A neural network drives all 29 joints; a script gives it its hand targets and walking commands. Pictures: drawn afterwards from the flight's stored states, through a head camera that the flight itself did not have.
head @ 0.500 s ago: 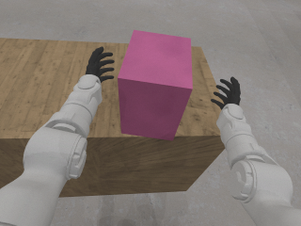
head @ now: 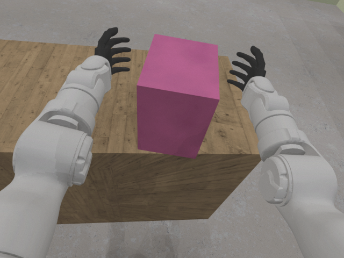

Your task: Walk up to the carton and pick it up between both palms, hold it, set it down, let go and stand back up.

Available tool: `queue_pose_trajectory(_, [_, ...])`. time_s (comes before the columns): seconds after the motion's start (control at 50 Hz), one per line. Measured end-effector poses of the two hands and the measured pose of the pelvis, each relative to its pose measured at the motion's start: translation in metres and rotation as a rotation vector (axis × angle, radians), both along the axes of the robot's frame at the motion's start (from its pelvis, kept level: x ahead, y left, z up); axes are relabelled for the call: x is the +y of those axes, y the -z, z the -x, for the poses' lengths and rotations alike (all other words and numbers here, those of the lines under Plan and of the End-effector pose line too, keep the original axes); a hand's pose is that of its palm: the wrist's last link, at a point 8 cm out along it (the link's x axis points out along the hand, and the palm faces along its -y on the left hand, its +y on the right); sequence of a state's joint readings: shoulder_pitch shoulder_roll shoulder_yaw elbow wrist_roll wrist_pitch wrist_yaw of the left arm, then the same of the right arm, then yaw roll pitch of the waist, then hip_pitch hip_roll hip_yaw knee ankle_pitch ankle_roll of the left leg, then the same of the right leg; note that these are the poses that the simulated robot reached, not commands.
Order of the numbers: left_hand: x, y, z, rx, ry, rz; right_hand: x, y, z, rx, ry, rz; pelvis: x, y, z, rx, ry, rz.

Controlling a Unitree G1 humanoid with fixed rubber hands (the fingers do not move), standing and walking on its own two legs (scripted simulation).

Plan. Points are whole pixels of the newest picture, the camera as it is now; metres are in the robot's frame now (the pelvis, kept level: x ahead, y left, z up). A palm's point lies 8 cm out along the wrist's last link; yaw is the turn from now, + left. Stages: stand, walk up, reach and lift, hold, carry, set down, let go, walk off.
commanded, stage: set down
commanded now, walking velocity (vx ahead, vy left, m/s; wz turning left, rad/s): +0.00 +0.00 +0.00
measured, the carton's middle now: (176, 99) +0.53 -0.04 +0.07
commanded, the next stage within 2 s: none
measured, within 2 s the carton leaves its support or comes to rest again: neither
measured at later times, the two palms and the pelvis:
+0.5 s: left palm (100, 63) +0.48 +0.13 +0.21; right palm (262, 82) +0.44 -0.19 +0.21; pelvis -0.01 +0.00 +0.00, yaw +0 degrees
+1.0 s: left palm (92, 111) +0.42 +0.15 +0.13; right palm (260, 129) +0.37 -0.20 +0.14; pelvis -0.02 +0.00 +0.00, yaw +0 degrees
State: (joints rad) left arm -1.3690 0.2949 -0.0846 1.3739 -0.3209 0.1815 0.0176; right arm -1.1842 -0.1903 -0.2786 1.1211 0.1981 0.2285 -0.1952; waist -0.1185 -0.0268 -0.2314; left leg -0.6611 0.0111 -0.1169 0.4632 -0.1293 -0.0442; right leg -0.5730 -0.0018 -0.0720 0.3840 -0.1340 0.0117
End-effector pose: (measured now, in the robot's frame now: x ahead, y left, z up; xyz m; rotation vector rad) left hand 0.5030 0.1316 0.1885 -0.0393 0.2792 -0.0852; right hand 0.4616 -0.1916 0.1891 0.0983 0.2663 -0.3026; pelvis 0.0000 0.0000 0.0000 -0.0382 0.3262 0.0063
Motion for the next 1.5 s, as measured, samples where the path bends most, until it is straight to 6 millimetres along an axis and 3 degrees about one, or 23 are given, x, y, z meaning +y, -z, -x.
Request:
queue_pose_trajectory(0.22, [-0.003, -0.01, 0.005, -0.01, 0.016, -0.023, -0.002, -0.006, 0.005, -0.008, 0.028, 0.006, 0.0, 0.0, 0.002, -0.013, 0.0, 0.0])
queue_pose_trajectory(0.48, [0.001, -0.019, 0.025, -0.009, 0.019, -0.031, -0.001, -0.022, 0.024, -0.011, 0.047, 0.005, 0.001, -0.002, 0.009, -0.078, -0.003, 0.0])
queue_pose_trajectory(0.6, [0.006, -0.003, 0.035, 0.007, 0.02, -0.033, -0.001, -0.013, 0.035, 0.012, 0.052, -0.004, 0.001, -0.003, 0.012, -0.11, -0.004, 0.0])
queue_pose_trajectory(0.88, [0.02, 0.051, 0.073, 0.021, 0.025, -0.034, -0.003, 0.048, 0.08, 0.062, 0.077, -0.002, 0.002, -0.004, 0.019, -0.172, -0.006, 0.0])
queue_pose_trajectory(1.02, [0.023, 0.058, 0.086, 0.016, 0.029, -0.031, -0.008, 0.049, 0.096, 0.033, 0.092, 0.002, 0.002, -0.004, 0.025, -0.193, -0.007, 0.0])
queue_pose_trajectory(1.22, [0.03, 0.059, 0.09, 0.008, 0.032, -0.026, -0.004, 0.044, 0.098, 0.014, 0.072, 0.034, 0.002, -0.005, 0.027, -0.218, -0.008, 0.0])
queue_pose_trajectory(1.5, [0.034, 0.096, 0.112, 0.017, 0.076, -0.046, -0.009, 0.079, 0.124, 0.026, 0.078, 0.04, 0.001, -0.005, 0.023, -0.247, -0.009, -0.002])
